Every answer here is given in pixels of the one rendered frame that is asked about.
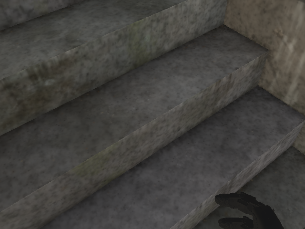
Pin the robot right hand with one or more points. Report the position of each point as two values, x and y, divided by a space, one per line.
264 216

